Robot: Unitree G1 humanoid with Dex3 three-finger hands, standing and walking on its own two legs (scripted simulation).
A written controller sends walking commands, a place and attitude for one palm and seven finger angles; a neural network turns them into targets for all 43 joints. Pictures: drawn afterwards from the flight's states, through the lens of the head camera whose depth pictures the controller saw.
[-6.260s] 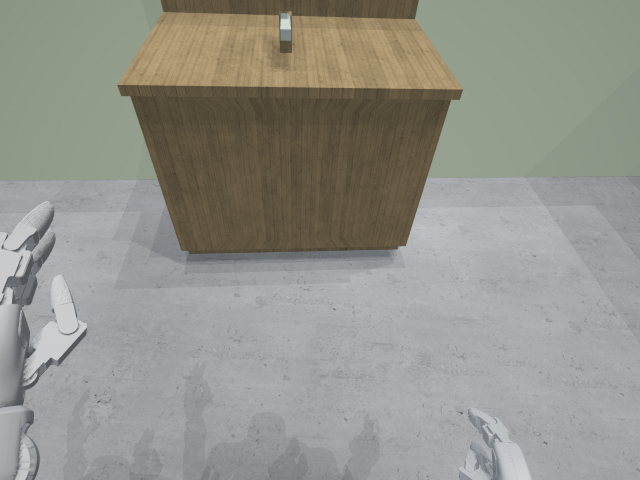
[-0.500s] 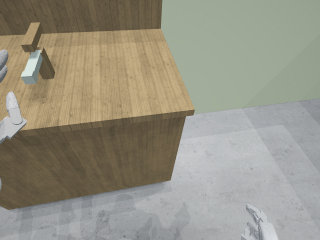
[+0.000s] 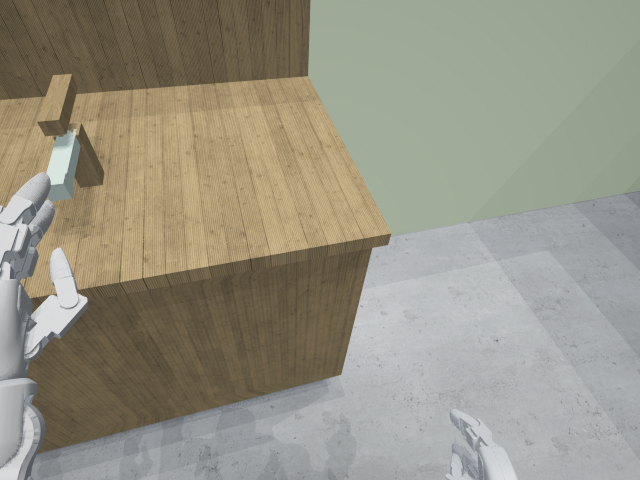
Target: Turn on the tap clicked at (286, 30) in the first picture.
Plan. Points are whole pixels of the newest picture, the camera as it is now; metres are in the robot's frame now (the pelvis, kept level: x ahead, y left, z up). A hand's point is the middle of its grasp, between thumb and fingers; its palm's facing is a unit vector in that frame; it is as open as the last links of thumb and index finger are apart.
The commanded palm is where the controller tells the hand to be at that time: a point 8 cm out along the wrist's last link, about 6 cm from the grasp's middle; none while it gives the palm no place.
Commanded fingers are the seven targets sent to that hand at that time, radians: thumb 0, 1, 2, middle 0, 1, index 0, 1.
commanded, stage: come to a stop and stand still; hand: left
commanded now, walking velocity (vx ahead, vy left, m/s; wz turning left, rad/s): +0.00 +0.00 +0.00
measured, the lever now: (57, 186) +0.43 +0.43 +0.09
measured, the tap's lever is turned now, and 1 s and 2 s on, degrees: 0 0 0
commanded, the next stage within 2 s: look again from close up in 0.40 s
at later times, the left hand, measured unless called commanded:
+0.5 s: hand (78, 293) +0.23 +0.27 +0.16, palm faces +0.41 -0.84 -0.35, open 7.4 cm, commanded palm +0.17 +0.29 +0.17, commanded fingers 0.00 0.90 0.90 -0.20 -0.30 -0.20 -0.30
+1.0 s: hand (83, 307) +0.22 +0.26 +0.15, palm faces +0.40 -0.84 -0.37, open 7.4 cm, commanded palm +0.16 +0.29 +0.17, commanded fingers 0.00 0.90 0.90 -0.20 -0.30 -0.20 -0.30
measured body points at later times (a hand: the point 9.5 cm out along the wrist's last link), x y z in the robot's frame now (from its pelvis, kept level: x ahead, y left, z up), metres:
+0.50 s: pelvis +0.02 +0.01 +0.00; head +0.04 +0.03 +0.45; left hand +0.21 +0.31 +0.17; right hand +0.21 -0.20 -0.07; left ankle +0.01 +0.08 -0.74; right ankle +0.04 -0.11 -0.74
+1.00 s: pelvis +0.01 +0.00 +0.00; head +0.02 +0.01 +0.45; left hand +0.19 +0.30 +0.17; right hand +0.19 -0.23 -0.08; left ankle +0.01 +0.08 -0.74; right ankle +0.04 -0.11 -0.74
